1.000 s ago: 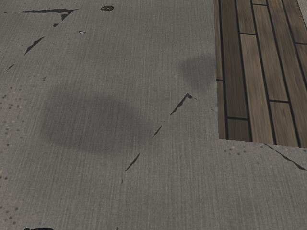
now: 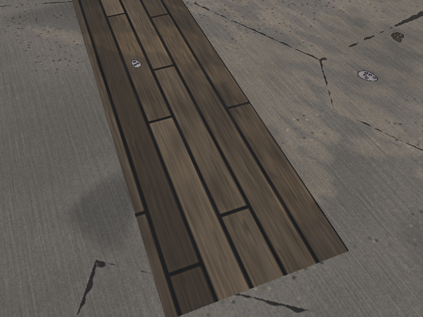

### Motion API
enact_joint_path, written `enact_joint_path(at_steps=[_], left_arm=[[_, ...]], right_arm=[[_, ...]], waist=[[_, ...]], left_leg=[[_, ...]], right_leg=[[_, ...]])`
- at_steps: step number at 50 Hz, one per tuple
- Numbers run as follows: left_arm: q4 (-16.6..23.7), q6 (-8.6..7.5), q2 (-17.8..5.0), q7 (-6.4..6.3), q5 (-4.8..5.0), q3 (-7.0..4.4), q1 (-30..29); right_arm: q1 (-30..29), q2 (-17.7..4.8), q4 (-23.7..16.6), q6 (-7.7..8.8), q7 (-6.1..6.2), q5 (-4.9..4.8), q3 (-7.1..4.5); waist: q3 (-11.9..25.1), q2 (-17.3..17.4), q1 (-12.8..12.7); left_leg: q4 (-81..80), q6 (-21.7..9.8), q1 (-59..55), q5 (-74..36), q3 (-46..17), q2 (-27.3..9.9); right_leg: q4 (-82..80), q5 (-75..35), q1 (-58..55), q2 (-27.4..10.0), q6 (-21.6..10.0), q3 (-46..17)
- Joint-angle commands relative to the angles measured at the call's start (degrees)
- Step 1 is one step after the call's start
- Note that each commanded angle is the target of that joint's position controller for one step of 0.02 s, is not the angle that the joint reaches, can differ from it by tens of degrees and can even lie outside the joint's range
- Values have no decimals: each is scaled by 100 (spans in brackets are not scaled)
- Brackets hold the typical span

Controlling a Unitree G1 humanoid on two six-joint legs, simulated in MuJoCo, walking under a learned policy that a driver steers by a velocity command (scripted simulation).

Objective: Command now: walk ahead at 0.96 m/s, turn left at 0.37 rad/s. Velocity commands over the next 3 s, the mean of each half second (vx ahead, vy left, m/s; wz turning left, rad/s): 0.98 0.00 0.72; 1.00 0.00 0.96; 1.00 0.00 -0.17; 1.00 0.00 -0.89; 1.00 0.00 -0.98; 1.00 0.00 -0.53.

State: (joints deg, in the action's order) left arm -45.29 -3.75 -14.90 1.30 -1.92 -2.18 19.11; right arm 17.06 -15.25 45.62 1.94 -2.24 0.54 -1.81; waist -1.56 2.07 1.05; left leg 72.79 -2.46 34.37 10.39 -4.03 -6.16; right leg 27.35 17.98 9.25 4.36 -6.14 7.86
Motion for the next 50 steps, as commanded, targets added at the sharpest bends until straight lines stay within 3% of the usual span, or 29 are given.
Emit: enact_joint_path(at_steps=[1, 4, 6, 9, 11, 12, 13, 14, 15, 16, 17, 18, 19, 21, 26, 30, 31, 32, 33, 34, 35, 36, 37, 38, 39, 42, 45, 48, 50], left_arm=[[187, -312, -580, 21, 71, -161, 17], [33, -356, -356, -13, 61, -75, 119], [-80, -370, -399, -86, 126, -28, 375], [-151, -336, -753, -324, 95, -53, 405], [-65, -201, -1180, -520, 35, -166, 101], [71, -106, -1328, -556, -19, -220, -325], [219, -8, -1460, -536, -29, -289, -940], [356, -13, -938, -339, -2, -180, -1630], [855, -157, -63, -277, -71, 84, -1047], [1280, -285, -156, -218, 43, 193, -577], [1185, -414, -568, -151, -81, 196, -784], [1136, -398, -718, -115, -130, 148, -888], [1105, -292, -676, -123, -264, 190, -944], [1121, 2, -612, -121, -328, 257, -1033], [1621, 27, -296, -20, 40, 420, -2347], [1647, -62, -588, -76, 69, 299, -2264], [1531, -93, -804, -125, 63, 201, -1863], [1315, -134, -1063, -189, 68, 69, -1004], [1028, -173, -1378, -285, 7, -95, 292], [784, -188, -1793, -391, -158, -245, 1611], [885, -124, -2252, -340, -248, -350, 778], [1093, -63, -1489, -299, -208, -283, -57], [1088, -33, -1031, -272, -140, -172, -310], [934, -26, -831, -240, -158, -127, -279], [705, -51, -754, -251, -129, -98, -24], [230, -214, -452, -135, 28, -39, 381], [131, -345, -569, -102, 31, -64, 161], [-84, -372, -728, -143, 13, -93, 407], [-197, -344, -891, -189, -7, -114, 658]], right_arm=[[-67, -306, -118, -131, -94, -56, -101], [-658, -301, -158, -81, -128, -138, -70], [-1125, -196, -423, -1, -206, -47, 30], [-1040, -354, -425, -28, -229, -15, 58], [97, -727, -114, -126, -190, -30, -70], [1250, -1020, 211, -171, -136, -15, -208], [2584, -1337, 569, -186, -34, -37, -402], [2541, -1309, 735, -208, 87, -253, -491], [1542, -1558, 539, -200, 98, -44, -471], [1145, -1626, 230, -171, 174, 40, -500], [884, -1104, 88, -166, 252, 102, -426], [597, -905, 122, -126, 261, 121, -362], [499, -969, 112, -19, 263, 103, -351], [327, -1002, 68, 190, 257, 42, -314], [537, -1169, 17, 313, 134, -58, -466], [709, -1325, -15, 258, 129, -35, -577], [641, -1426, -46, 261, 142, -8, -601], [445, -1586, -78, 275, 119, 19, -630], [86, -1527, -178, 335, 105, 16, -612], [-176, -604, -455, 417, 159, 46, -361], [586, -190, -880, 394, 129, -277, -173], [173, -697, -606, 226, 200, -70, -190], [-217, -857, -635, 161, 130, 55, -245], [-413, -832, -641, 106, 42, 93, -249], [-662, -713, -761, 44, -60, 169, -224], [-998, -356, -1090, -148, -217, 154, -76], [-1496, -389, -1431, -191, -276, 142, 6], [-2144, -428, -1616, -198, -380, 138, 77], [-2412, -348, -1630, -173, -426, 121, 133]], waist=[[-602, -538, -23], [-568, -500, -134], [-731, -502, -125], [-280, -624, 123], [399, -915, 812], [808, -943, 1415], [1064, -640, 2165], [543, 758, 2130], [364, 1280, 700], [1386, 1077, 436], [653, -309, 313], [3, -912, -60], [-328, -984, -245], [-666, -1048, -461], [-472, -283, 259], [43, 129, 401], [354, 132, 195], [880, 13, -338], [1489, -83, -1075], [2178, -1225, -1417], [2618, -3136, -466], [1532, -1649, -464], [941, -954, -488], [587, -507, -439], [368, -565, -419], [66, -805, -242], [-181, -713, -18], [-643, -462, -98], [-706, -425, -145]], left_leg=[[-509, -62, 606, -769, -28, -67], [-1330, -222, 735, -1478, 670, 373], [-2186, -340, 643, -1664, 1141, 361], [-3093, -584, -342, -1798, 1701, 908], [-3145, -719, -1600, -1343, 1761, 1294], [-3131, -914, -2727, -970, 1517, 1341], [-3542, -1405, -3958, -660, 785, 999], [-4139, -1606, -4464, -672, 351, 819], [-3451, -2227, -4875, -1728, -1532, 324], [-4977, -2996, -5532, 814, -4000, -772], [-6138, -2610, -4470, 2486, -4519, -855], [-6350, -2282, -3343, 2661, -4087, -704], [-6327, -2147, -2590, 2106, -3723, -445], [-6494, -1912, -1205, 1568, -2738, 128], [-6406, -1372, -921, -300, -1682, 841], [-5497, -999, -2313, -1787, -1950, 609], [-4936, -872, -2552, -2520, -1981, 594], [-3885, -720, -2526, -3024, -1812, 730], [-2367, -580, -1740, -2630, -1591, 961], [-365, -619, -637, 902, -1108, 1271], [853, -465, 921, 1974, -497, 1504], [1172, -487, 1453, 1211, -302, 882], [855, -439, 1423, 751, -97, 652], [604, -364, 1222, 554, -63, 446], [462, -329, 1154, 524, -92, 279], [378, -296, 1382, 245, 24, 67], [-302, -280, 1267, -544, 231, 60], [-1686, -426, 961, -958, 847, 201], [-2501, -662, 352, -944, 1392, 518]], right_leg=[[-2164, -1453, 259, -1345, 524, -684], [-2256, -3260, -303, -863, 718, 308], [-2182, -4977, -569, -1104, 776, 607], [-1581, -7768, -1283, -1265, 911, 795], [-115, -9365, -1568, -1481, 973, 749], [1261, -9462, -1175, -1575, 941, 627], [3738, -8019, -220, -1371, 853, 529], [6351, -1486, 1392, -48, 742, 458], [7862, 1106, 3577, 187, 913, -478], [7785, 1129, 4373, 13, 904, -1696], [6777, 599, 4369, -344, 676, -1762], [6033, 346, 3985, -591, 678, -1659], [5575, 414, 3656, -720, 742, -1615], [4413, 279, 2863, -1032, 953, -1375], [1338, -1937, 1537, -937, 1058, -840], [254, -1922, 1072, -557, 903, -916], [166, -1454, 579, -393, 837, -926], [114, -1023, -379, -321, 744, -875], [406, -506, -1857, -739, 616, -1136], [209, 1656, -3115, -2261, 587, -2690], [-1445, 3117, -3422, -3431, 4, -6306], [-1523, 3881, -2524, -3080, -102, -5749], [-1328, 2841, -1868, -2751, -16, -4409], [-1301, 1522, -1327, -2472, 71, -3431], [-1309, 746, -1007, -2261, 150, -2721], [-1474, -825, -741, -2083, 355, -1528], [-1835, -1867, -361, -1953, 404, -476], [-2150, -2729, -419, -1709, 511, 334], [-1949, -4624, -664, -1597, 690, 783]])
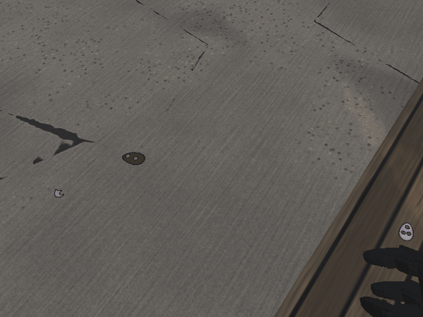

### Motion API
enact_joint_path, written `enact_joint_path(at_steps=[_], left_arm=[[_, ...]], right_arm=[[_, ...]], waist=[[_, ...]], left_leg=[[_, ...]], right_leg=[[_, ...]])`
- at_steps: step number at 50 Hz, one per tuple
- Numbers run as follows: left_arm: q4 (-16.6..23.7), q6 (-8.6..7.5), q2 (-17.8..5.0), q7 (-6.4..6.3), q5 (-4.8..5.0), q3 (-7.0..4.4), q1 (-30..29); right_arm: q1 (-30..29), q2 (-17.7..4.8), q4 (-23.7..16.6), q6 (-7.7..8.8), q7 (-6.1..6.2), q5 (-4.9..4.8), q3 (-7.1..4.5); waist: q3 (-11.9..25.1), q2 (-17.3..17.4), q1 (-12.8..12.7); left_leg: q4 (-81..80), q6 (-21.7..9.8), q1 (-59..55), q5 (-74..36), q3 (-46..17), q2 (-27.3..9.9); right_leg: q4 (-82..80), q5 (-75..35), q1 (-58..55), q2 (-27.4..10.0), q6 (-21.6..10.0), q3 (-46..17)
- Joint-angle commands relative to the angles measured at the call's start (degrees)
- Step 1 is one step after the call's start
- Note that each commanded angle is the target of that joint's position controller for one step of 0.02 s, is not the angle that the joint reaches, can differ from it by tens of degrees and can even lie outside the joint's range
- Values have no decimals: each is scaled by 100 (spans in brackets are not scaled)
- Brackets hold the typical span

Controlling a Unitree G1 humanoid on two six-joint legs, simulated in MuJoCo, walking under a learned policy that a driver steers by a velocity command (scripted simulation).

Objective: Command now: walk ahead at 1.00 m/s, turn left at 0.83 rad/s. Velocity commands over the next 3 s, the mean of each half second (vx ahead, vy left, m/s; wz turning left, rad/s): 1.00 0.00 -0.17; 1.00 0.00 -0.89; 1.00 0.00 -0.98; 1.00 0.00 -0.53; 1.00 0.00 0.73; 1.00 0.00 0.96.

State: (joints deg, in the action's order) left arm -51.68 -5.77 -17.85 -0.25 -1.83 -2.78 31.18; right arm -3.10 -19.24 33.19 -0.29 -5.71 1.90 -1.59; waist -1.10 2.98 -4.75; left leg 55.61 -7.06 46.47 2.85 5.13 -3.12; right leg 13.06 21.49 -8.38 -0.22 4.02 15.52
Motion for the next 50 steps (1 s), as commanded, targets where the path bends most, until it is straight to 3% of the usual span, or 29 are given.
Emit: enact_joint_path(at_steps=[1, 3, 5, 6, 7, 8, 9, 10, 13, 16, 19, 22, 23, 24, 26, 28, 29, 30, 31, 32, 34, 36, 40, 43, 45, 47, 48, 49, 50], left_arm=[[395, -120, -683, -68, -16, -56, -367], [288, 0, -1036, -147, -10, -90, -180], [422, 138, -1288, -165, 25, -108, -727], [574, 125, -900, -90, 46, -53, -741], [909, 107, -211, -22, 304, 125, 294], [1044, 52, -787, -57, 295, 3, -891], [1088, 47, -608, -32, 343, 25, -1022], [1005, 88, -451, 10, 238, 60, -1071], [559, 467, -148, 180, 71, 72, -510], [765, 547, -1, 273, 112, 52, -1416], [954, 461, 96, 345, 175, 101, -2045], [1199, 385, 118, 467, 133, 163, -2700], [1182, 376, 54, 485, 120, 155, -2687], [983, 426, -103, 486, 209, 100, -2318], [888, 452, -382, 448, 110, 21, -1427], [213, 462, -956, 256, 113, -315, 875], [126, 492, -1215, 145, 157, -389, 511], [391, 592, -1811, 130, 31, -551, -84], [605, 569, -1535, 121, 64, -535, -231], [569, 554, -1128, 93, 96, -447, -416], [541, 425, -809, 49, 118, -336, -712], [611, 270, -722, 41, 167, -273, -918], [682, 134, -850, 70, 196, -344, -821], [647, 148, -1005, 116, 255, -436, -537], [656, 161, -1065, 87, 236, -475, -545], [739, 148, -1272, 50, 191, -524, -761], [790, 135, -1480, 70, 147, -558, -1013], [894, 72, -1324, 88, 98, -513, -1378], [1088, 12, -290, 61, 24, -238, -1453]], right_arm=[[-330, 66, -321, 76, -58, 21, 126], [441, -111, 14, 133, 66, 101, 68], [2617, -622, 752, 176, 288, 117, -196], [2796, -1103, 854, 129, 423, 83, -400], [2437, -1539, 564, 176, 478, 216, -443], [2768, -1244, 592, 136, 583, 134, -471], [2459, -1018, 865, 231, 647, 116, -420], [2223, -641, 982, 365, 620, 83, -326], [1890, -110, 1097, 651, 584, -8, -164], [2101, -29, 1324, 839, 481, -87, -157], [2085, -7, 1388, 906, 470, -95, -124], [2408, -172, 1520, 941, 579, -160, -109], [2468, -302, 1531, 922, 640, -151, -120], [2428, -451, 1452, 894, 740, -146, -129], [2319, -933, 1386, 672, 877, -40, -255], [1596, -1030, 1182, 438, 838, 68, -328], [1530, -25, 1113, 517, 664, 162, -68], [1886, 107, 460, 662, 609, -55, 25], [1562, -198, 315, 825, 617, 30, 76], [1357, -339, 316, 898, 590, 32, 65], [1278, -254, 292, 773, 586, 184, 117], [1382, -130, 270, 491, 550, 269, 179], [73, 55, -292, 431, 442, 111, 315], [-285, 79, -423, 466, 425, -12, 328], [-300, -57, -476, 497, 467, -30, 282], [487, -443, -250, 530, 564, -34, 113], [1445, -710, -24, 556, 643, -72, -24], [2769, -999, 284, 573, 759, -37, -177], [3861, -1309, 500, 589, 865, 132, -287]], waist=[[-625, -645, 484], [-134, -917, 964], [718, -999, 2082], [1320, 19, 1845], [2483, 851, 958], [2342, -337, 1591], [957, -299, 1169], [274, -675, 825], [-219, -372, 209], [-691, -251, 327], [-652, -132, 387], [-759, -221, 499], [-601, -157, 471], [42, -14, 347], [197, 506, -290], [985, 277, -1473], [422, -1177, -809], [1169, -2256, -130], [1190, -970, -267], [561, -128, -36], [-154, 347, 464], [-317, 245, 743], [-648, -156, 338], [-250, -500, -68], [-103, -612, -74], [492, -607, 327], [1026, -592, 920], [1598, -520, 1625], [2192, 777, 1758]], left_leg=[[-1002, -301, -1397, -87, 541, 466], [-1288, -497, -2602, 425, 462, 959], [-2208, -780, -5045, 681, -188, 928], [-2323, -762, -6463, 1500, -1398, 11], [-2614, -1569, -8061, 1339, -4539, -2173], [-3520, -1360, -7411, 1975, -4462, -1842], [-3866, -1152, -6190, 1848, -3595, -1725], [-4091, -923, -5089, 1617, -3031, -1457], [-4708, -496, -3459, 1206, -1703, -1031], [-5072, -49, -3382, 44, -498, -612], [-5137, 218, -3598, -1183, 529, -216], [-5180, 405, -4137, -2855, 916, -451], [-4956, 497, -4541, -3949, 993, -493], [-4434, 605, -4970, -5781, 1055, -423], [-2733, 724, -5215, -7530, 984, -905], [740, 537, -4111, -5581, 817, -715], [2999, 502, -2162, 1352, 598, 279], [4532, 782, 113, 2756, -313, 918], [4222, 626, 527, 2169, -1062, 551], [3460, 574, 348, 1653, -1132, 243], [2551, 734, -346, 1607, -1089, -111], [1746, 944, -852, 1672, -948, -348], [-685, 1115, -1432, 141, -508, -320], [-1869, 979, -1912, -921, -386, 49], [-2397, 877, -2154, -855, -506, 173], [-2630, 769, -3275, -207, -600, 460], [-2571, 715, -4277, 289, -596, 450], [-2305, 620, -5720, 918, -863, 15], [-2432, 609, -6952, 2864, -2384, -1493]], right_leg=[[-298, -6345, 1039, -1213, -355, 43], [734, -8244, 799, -1487, -471, -92], [3468, -7885, 1550, -1533, -821, -183], [5932, -2953, 2898, -679, -753, -189], [8085, 1039, 4892, -79, -707, -1400], [8170, 134, 5352, -27, -797, -2051], [7650, -263, 5563, -324, -796, -1934], [6953, -435, 5250, -621, -808, -1972], [6261, -676, 4204, -892, -659, -2102], [5486, -1494, 4825, -935, -696, -1918], [4340, -2615, 4753, -668, -834, -1377], [3015, -3285, 4324, -414, -1083, -771], [2776, -3317, 4097, -155, -1179, -563], [2875, -3117, 3436, 324, -1196, -347], [2799, -1911, 2804, 562, -1466, -337], [2332, -1187, 498, 516, -1913, -1084], [2649, -1226, -66, -34, -2099, -1953], [1457, -461, -1360, -1088, -3315, -5265], [328, 298, -1220, -1378, -3192, -6197], [-22, 542, -337, -1306, -2832, -5847], [-24, -591, 1326, -839, -2520, -4927], [-236, -750, 2366, -396, -2417, -4215], [-457, -1995, 3137, 143, -2154, -3549], [-237, -3173, 2379, 103, -1818, -3601], [127, -3745, 1792, -12, -1662, -3716], [1146, -4998, 1415, -15, -1385, -3802], [2271, -5249, 1523, 63, -1267, -3735], [3772, -4632, 2296, 262, -1173, -3563], [5764, -97, 3435, 650, -1246, -3088]])
Over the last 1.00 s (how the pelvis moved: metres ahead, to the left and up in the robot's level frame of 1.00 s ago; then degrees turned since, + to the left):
0.86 0.14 -0.01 51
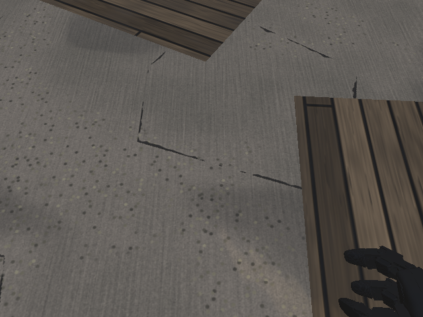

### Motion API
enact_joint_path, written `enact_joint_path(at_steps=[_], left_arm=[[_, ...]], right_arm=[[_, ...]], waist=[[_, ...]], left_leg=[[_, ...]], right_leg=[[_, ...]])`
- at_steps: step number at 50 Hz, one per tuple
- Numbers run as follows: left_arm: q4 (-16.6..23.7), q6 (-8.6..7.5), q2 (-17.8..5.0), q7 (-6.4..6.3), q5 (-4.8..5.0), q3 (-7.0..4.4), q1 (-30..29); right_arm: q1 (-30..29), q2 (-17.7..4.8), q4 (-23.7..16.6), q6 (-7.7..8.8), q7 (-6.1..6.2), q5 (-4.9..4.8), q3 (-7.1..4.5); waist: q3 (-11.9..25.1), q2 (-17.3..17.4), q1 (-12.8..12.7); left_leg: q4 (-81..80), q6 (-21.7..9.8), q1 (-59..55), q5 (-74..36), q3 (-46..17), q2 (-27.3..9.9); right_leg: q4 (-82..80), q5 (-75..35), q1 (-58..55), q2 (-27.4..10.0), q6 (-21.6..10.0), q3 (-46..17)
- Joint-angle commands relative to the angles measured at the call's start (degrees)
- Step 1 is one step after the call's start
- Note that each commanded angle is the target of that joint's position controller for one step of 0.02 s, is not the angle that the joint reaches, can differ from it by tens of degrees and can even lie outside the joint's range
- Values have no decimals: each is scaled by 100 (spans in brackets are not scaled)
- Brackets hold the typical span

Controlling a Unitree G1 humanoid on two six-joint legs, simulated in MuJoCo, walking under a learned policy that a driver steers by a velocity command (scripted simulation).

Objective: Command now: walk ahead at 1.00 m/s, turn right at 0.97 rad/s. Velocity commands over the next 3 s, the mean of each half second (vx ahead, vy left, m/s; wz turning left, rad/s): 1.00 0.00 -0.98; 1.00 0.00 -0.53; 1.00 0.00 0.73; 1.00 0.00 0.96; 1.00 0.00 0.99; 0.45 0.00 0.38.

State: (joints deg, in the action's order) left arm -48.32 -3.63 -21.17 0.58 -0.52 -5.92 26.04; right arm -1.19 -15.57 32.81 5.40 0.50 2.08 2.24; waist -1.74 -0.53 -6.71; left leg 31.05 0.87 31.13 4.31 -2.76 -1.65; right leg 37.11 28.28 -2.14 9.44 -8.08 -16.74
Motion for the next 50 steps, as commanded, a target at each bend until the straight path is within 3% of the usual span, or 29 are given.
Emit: enact_joint_path(at_steps=[1, 2, 4, 7, 9, 14, 15, 17, 19, 21, 22, 23, 24, 25, 27, 29, 30, 33, 35, 36, 39, 41, 43, 44, 45, 46, 48, 49, 50], left_arm=[[1159, -163, 316, 4, 274, 249, 7], [853, -19, -235, -67, 45, 218, -491], [889, 106, -372, 86, -100, 156, -1158], [1191, 306, 111, 298, -187, 292, -1660], [1445, 398, 181, 363, -169, 361, -1910], [1739, 433, 95, 471, -91, 446, -2790], [1924, 411, 236, 522, -114, 520, -3029], [1862, 373, 188, 534, -134, 523, -3212], [1661, 336, -17, 468, -120, 446, -2629], [1147, 246, -296, 346, -80, 271, -952], [776, 188, -516, 203, -40, 85, 240], [710, 243, -843, 28, 31, -21, -232], [926, 432, -1572, 19, -93, -230, -417], [989, 444, -1462, -22, -118, -254, -248], [765, 335, -952, -73, -56, -141, -591], [797, 131, -617, -124, -6, -3, -884], [783, 63, -458, -100, 48, 56, -987], [726, -92, -533, -69, 17, 38, -732], [697, -89, -631, -29, 7, -14, -656], [636, -100, -648, -8, 51, -35, -483], [323, -158, -504, -27, 108, 32, 13], [239, -180, -792, -64, 19, 11, 129], [222, -135, -888, -88, -167, -6, -266], [400, -166, -441, -131, -260, 108, -579], [633, -231, 187, -34, 115, 272, 219], [603, -242, -171, -87, -123, 335, -291], [875, -270, -267, -14, -260, 359, -1404], [1122, -262, -199, 17, -356, 379, -1921], [1230, -187, 78, 54, -412, 474, -1778]], right_arm=[[2750, -2114, 376, -14, 177, 238, -777], [1961, -1350, 161, -60, 126, 187, -719], [1739, -714, 353, -83, 68, 142, -561], [2450, -383, 1010, 55, 5, -17, -478], [2339, -418, 1102, 145, -59, -106, -495], [2371, -550, 1339, 219, -54, -51, -520], [2515, -782, 1354, 243, -43, -24, -551], [2696, -907, 1444, 197, 12, -40, -578], [2769, -1280, 1410, 46, 132, -39, -672], [2580, -1622, 1200, -140, 174, -11, -767], [2309, -1630, 1101, -216, 127, 23, -794], [2435, -664, 1046, -208, -26, 132, -591], [2161, -791, 257, -107, -46, -21, -594], [1590, -943, 58, 57, -42, 4, -554], [1518, -836, 196, 148, -8, 47, -482], [1774, -750, 236, -88, 3, 225, -442], [1742, -680, 278, -220, -7, 282, -438], [538, -436, -316, -280, -83, 161, -313], [206, -279, -364, -264, -142, 66, -235], [91, -287, -406, -240, -154, 10, -221], [-79, -361, -324, -178, -176, 13, -240], [465, -677, -142, -159, -107, 16, -387], [2356, -1121, 390, -135, 62, -47, -643], [3628, -1495, 679, -162, 152, 4, -780], [3393, -1935, 818, -165, 38, 38, -902], [2676, -1353, 643, -218, -97, -31, -846], [2388, -821, 787, -185, -173, -99, -737], [2776, -668, 1036, -152, -173, -98, -677], [2726, -638, 1191, -143, -139, -96, -644]], waist=[[2845, 3004, 928], [1807, 1373, 1031], [697, 172, 1007], [74, 516, 892], [27, 601, 716], [-474, 235, 691], [-652, 396, 656], [-639, 288, 663], [-104, 619, 258], [690, 718, -474], [1213, 642, -1024], [857, -540, -232], [1672, -1259, -22], [1511, -32, -126], [120, 834, 508], [-39, 663, 973], [-75, 786, 1050], [-524, 432, 799], [-346, 274, 587], [-290, -26, 452], [-91, -6, 142], [356, -263, 365], [1083, -387, 1490], [1712, 120, 2037], [2324, 2729, 1175], [1453, 1293, 1181], [420, -175, 1078], [24, -191, 1115], [22, 9, 763]], left_leg=[[-1585, -850, -5816, 4101, -5334, -2856], [-1798, -938, -4876, 5033, -4756, -2416], [-1620, -775, -3531, 2758, -2523, -1860], [-1724, -431, -2845, 686, -774, -1388], [-2008, -440, -2677, 151, -234, -1443], [-2444, -164, -2578, -1499, 1491, -835], [-2415, -137, -2579, -2027, 1573, -1087], [-2093, -12, -2973, -4297, 1958, -971], [-1071, -5, -3464, -6357, 1967, -1179], [1407, -78, -3280, -7583, 1848, -1421], [3240, -169, -2315, -6086, 1796, -1363], [5211, -128, -437, 1286, 1593, -432], [6735, 166, 1588, 2528, 719, 437], [6471, 87, 2130, 1974, -150, 42], [5255, 55, 1631, 1607, -132, -364], [4650, 271, 878, 1898, -201, -562], [4375, 338, 686, 2002, -139, -666], [2620, 472, 275, 1087, 127, -651], [1573, 377, -265, -220, 252, -379], [1160, 293, -522, -673, 234, -315], [148, -88, -835, -1301, 527, -94], [52, -364, -1238, -460, 682, 288], [-53, -650, -2939, 347, 589, 242], [353, -893, -4309, 1735, -398, -568], [-1083, -1888, -5503, 2476, -4436, -1983], [-1478, -1954, -5069, 2936, -4777, -1702], [-1545, -1758, -3592, 2105, -3331, -1285], [-1506, -1635, -2993, 964, -2797, -975], [-1678, -1591, -2727, 1388, -2624, -758]], right_leg=[[4615, 155, 4327, -67, 113, 710], [4777, -665, 4781, -660, 79, 902], [4225, -1276, 4569, -1069, 207, 1146], [3968, -1361, 4593, -1468, 239, 1211], [3808, -1656, 4792, -1553, 295, 1312], [2235, -2786, 4504, -1256, 191, 2106], [1609, -2792, 4350, -1364, 82, 2205], [936, -2749, 3750, -914, -146, 2791], [700, -2305, 2895, -492, -322, 2927], [600, -1659, 1410, -55, -631, 2803], [57, -1649, -273, -107, -813, 2246], [100, -1209, -968, -1137, -949, 715], [-1126, -898, -2322, -2064, -2104, -2508], [-1984, -534, -2171, -2268, -1927, -3092], [-2418, -1289, -253, -1910, -1428, -2133], [-2341, -2370, 1009, -1517, -1453, -1460], [-2451, -2117, 1445, -1209, -1320, -1040], [-2748, -2561, 2551, -937, -1235, -802], [-2708, -3094, 2504, -653, -932, -544], [-2570, -3646, 2363, -726, -828, -626], [-2535, -4809, 1121, -1026, -564, -356], [-1522, -7190, 133, -1293, -308, -191], [860, -7437, 369, -1215, -71, 183], [3128, -5414, 1486, -840, 6, 575], [5004, -471, 3521, 380, 439, 855], [5029, -641, 4494, -262, 255, 835], [4266, -1145, 4485, -843, 312, 972], [3826, -1073, 4346, -955, 389, 1025], [3605, -900, 4299, -1038, 478, 1055]])
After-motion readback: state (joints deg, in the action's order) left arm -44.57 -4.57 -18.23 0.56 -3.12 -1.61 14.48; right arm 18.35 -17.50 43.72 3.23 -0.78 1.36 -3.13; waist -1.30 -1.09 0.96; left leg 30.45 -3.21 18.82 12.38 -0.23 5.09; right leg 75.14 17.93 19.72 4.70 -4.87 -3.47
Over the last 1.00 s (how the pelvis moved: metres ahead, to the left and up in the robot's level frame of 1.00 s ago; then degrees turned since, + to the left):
0.94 -0.12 -0.01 -34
